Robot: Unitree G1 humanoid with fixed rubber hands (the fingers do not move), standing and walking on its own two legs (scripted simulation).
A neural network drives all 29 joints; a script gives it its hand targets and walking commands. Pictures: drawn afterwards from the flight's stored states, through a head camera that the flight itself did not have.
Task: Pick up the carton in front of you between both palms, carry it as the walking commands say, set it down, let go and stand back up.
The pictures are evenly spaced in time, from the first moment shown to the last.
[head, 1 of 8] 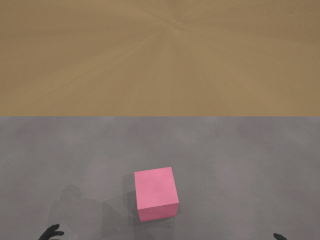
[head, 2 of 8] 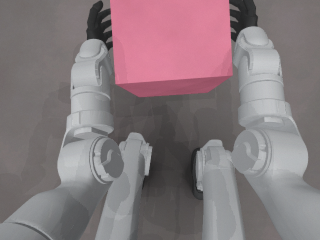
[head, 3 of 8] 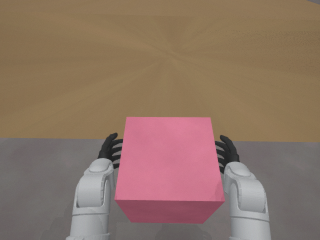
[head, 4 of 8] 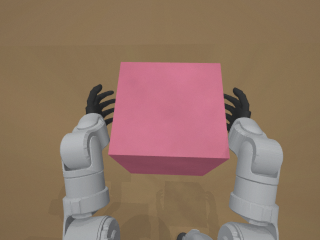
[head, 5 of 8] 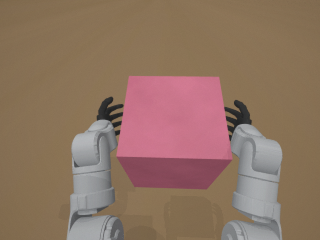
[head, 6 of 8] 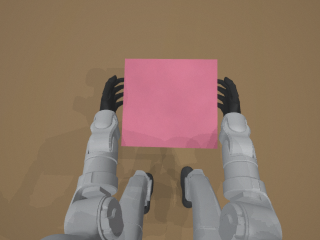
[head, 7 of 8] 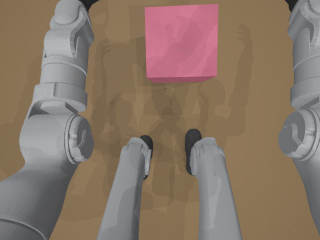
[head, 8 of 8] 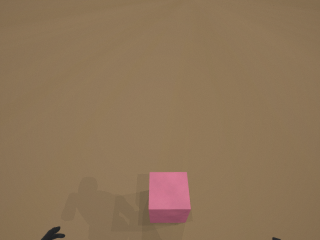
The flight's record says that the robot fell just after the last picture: no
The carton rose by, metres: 1.02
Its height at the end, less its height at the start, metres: +0.29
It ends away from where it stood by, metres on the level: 4.74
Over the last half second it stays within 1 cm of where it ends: yes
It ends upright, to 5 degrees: yes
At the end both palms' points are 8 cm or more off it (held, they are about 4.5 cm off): yes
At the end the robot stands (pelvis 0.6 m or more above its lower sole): yes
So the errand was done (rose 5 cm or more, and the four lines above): yes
